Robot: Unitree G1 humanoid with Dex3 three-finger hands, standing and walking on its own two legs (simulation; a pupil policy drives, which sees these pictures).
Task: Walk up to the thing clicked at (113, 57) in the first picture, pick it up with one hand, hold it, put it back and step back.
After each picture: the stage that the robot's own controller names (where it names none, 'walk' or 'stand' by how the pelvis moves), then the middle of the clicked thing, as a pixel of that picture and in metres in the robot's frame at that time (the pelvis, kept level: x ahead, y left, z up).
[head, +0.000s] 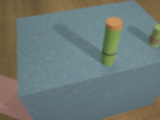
stand; (110, 44) +0.60 -0.10 -0.02
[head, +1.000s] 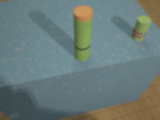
rise first; (82, 36) +0.55 +0.03 +0.01
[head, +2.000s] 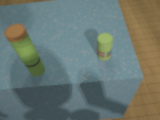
stand; (28, 53) +0.46 +0.28 +0.00
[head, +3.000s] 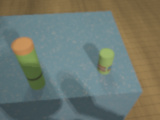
stand; (31, 66) +0.43 +0.23 -0.01
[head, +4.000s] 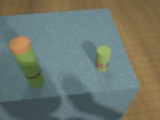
stand; (29, 65) +0.45 +0.24 -0.02
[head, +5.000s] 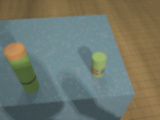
stand; (24, 71) +0.43 +0.26 -0.03
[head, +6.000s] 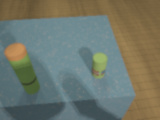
stand; (25, 71) +0.43 +0.26 -0.03
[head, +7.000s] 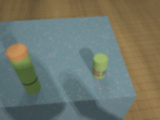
rise first; (26, 72) +0.43 +0.26 -0.03
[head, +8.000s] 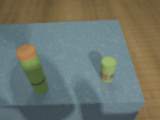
rise first; (34, 72) +0.43 +0.25 -0.02
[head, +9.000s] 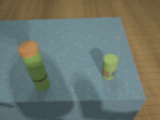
go down; (36, 68) +0.44 +0.24 -0.02
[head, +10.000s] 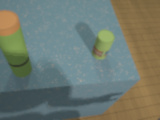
go down; (15, 50) +0.43 +0.22 +0.04
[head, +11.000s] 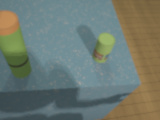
approach; (14, 50) +0.43 +0.22 +0.05
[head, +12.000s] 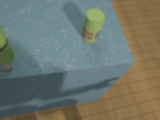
close in; out of the picture +0.46 +0.24 +0.08
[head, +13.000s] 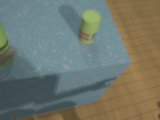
lift; out of the picture +0.47 +0.23 +0.08
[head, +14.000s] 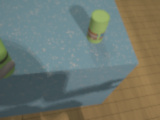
lift; out of the picture +0.41 +0.25 +0.08
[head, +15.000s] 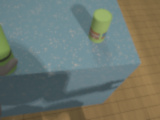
lift; out of the picture +0.42 +0.24 +0.09
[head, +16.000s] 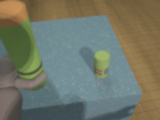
lift; (24, 53) +0.33 +0.16 +0.21
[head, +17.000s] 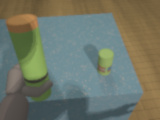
hold; (32, 62) +0.34 +0.17 +0.15
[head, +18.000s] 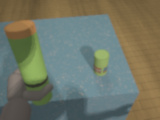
hold; (32, 67) +0.33 +0.16 +0.14
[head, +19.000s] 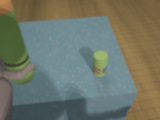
crouch; (11, 46) +0.37 +0.21 +0.20
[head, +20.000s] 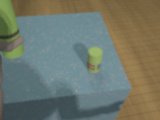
lower; (2, 18) +0.45 +0.23 +0.22
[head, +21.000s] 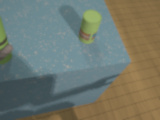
lower; out of the picture +0.49 +0.23 +0.08
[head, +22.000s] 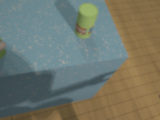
lower; out of the picture +0.49 +0.24 +0.09
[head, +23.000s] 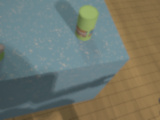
lower; out of the picture +0.48 +0.25 +0.09
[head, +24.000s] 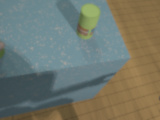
lower; out of the picture +0.48 +0.25 +0.09
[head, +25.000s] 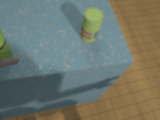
open; out of the picture +0.46 +0.24 +0.08
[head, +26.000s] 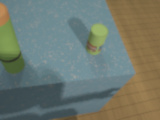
sink last; (5, 44) +0.45 +0.23 +0.06
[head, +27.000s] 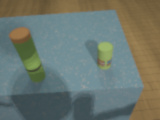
stand; (30, 58) +0.47 +0.25 +0.04
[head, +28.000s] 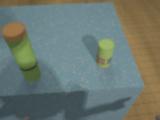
stand; (24, 56) +0.45 +0.24 +0.04
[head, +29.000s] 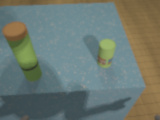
stand; (25, 55) +0.45 +0.24 +0.05
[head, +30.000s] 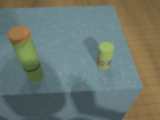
stand; (28, 57) +0.45 +0.24 +0.02
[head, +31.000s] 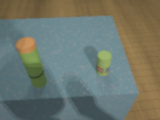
walk; (33, 65) +0.46 +0.24 -0.02
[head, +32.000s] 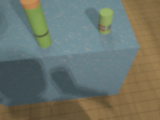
walk; (38, 24) +0.61 +0.24 -0.01
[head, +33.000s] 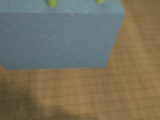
walk; out of the picture +0.96 +0.19 -0.01
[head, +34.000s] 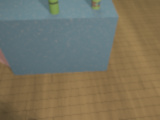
stand; out of the picture +1.07 +0.24 -0.01
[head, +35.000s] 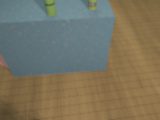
stand; out of the picture +1.07 +0.26 -0.03
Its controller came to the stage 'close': yes
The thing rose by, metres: 0.22
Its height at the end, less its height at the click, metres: +0.00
